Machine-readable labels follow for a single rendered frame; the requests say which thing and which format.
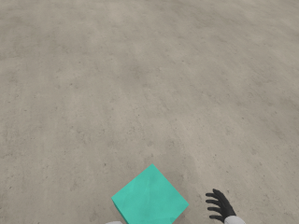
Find carton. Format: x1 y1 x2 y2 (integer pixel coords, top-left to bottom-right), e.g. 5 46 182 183
111 164 189 224

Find robot right hand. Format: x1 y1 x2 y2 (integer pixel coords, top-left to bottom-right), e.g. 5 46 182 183
206 189 236 224

